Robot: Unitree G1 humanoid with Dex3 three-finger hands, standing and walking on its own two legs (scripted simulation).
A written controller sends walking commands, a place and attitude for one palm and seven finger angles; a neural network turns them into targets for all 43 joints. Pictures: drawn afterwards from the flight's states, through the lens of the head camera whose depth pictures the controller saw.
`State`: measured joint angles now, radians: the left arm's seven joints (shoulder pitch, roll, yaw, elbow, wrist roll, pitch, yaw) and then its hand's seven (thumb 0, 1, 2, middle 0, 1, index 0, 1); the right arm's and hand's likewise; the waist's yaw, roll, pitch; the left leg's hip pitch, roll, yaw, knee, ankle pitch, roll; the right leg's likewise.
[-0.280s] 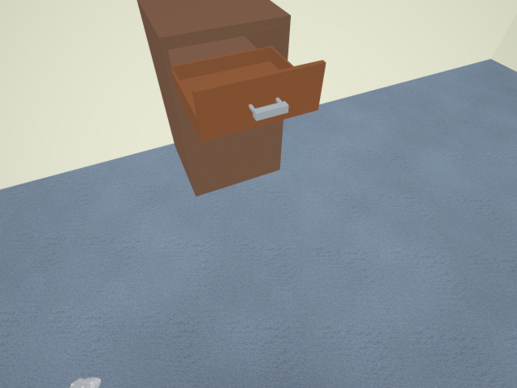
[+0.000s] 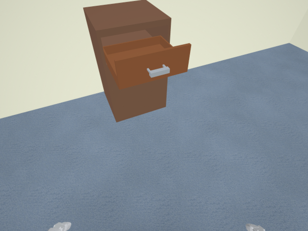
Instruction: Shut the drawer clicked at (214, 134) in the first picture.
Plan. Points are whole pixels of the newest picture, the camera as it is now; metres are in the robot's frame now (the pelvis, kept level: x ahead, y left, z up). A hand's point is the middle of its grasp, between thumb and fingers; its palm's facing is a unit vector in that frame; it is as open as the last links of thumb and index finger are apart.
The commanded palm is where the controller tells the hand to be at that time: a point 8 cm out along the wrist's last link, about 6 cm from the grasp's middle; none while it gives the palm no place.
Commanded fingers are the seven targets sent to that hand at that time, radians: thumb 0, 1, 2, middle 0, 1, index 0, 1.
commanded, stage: stand and wait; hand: left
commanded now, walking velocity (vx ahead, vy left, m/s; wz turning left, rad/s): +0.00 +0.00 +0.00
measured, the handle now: (157, 69) +0.93 +0.04 -0.10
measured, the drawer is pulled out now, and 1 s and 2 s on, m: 0.30 0.30 0.30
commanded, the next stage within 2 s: look at it before walking up in 0.54 s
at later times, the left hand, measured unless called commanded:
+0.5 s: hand out of the picture +0.06 +0.23 -0.15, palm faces -0.03 -0.94 -0.34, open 7.4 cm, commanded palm none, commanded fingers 0.00 0.90 0.90 -0.20 -0.30 -0.20 -0.30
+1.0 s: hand out of the picture +0.06 +0.23 -0.15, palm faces -0.03 -0.95 -0.32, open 7.4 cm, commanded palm none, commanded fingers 0.00 0.90 0.90 -0.20 -0.30 -0.20 -0.30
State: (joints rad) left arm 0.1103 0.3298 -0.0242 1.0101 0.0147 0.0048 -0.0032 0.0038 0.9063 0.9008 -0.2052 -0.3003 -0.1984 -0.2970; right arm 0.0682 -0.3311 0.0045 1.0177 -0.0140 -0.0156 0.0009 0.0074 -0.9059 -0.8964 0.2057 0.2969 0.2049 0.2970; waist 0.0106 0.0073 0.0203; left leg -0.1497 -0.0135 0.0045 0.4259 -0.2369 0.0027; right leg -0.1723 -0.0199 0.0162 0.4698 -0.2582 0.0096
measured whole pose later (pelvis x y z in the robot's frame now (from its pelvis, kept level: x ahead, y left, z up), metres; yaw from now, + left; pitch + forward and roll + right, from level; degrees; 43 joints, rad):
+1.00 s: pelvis -0.01 -0.01 +0.00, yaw +0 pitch -2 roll +0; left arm 0.14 0.33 -0.01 1.09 0.01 0.00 0.00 0.00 0.91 0.90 -0.21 -0.30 -0.20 -0.30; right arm 0.13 -0.32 0.00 1.12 -0.01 -0.01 0.00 0.01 -0.91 -0.90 0.21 0.30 0.20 0.30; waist 0.00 0.00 0.04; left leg -0.14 0.02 0.00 0.36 -0.18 -0.02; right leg -0.15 0.01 0.01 0.38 -0.19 -0.01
